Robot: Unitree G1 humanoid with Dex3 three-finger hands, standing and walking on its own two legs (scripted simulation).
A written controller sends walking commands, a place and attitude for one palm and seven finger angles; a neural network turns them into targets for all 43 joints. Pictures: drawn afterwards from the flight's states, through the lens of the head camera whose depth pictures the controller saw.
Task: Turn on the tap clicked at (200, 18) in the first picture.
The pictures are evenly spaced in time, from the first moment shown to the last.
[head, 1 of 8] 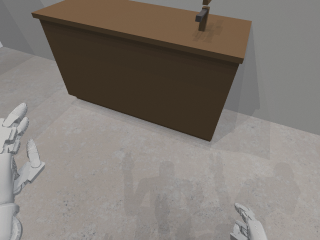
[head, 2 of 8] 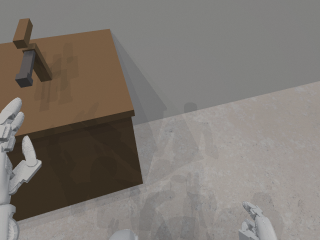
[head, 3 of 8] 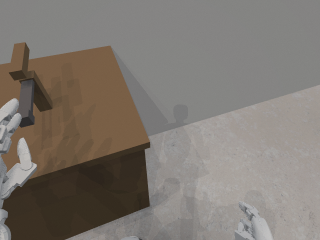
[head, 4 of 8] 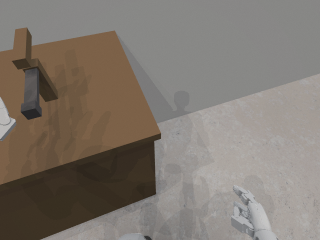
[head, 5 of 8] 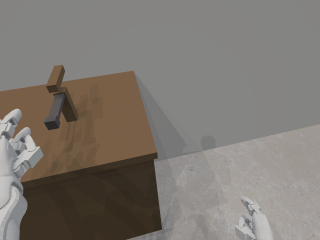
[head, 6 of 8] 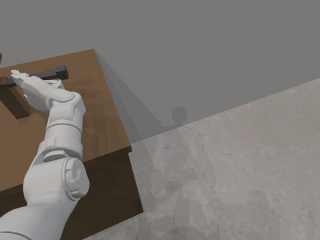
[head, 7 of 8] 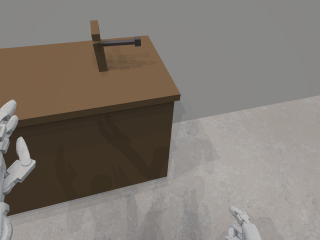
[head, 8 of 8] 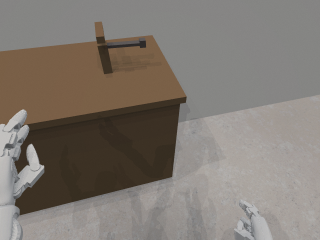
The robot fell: no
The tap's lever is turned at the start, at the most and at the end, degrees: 0 86 86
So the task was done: yes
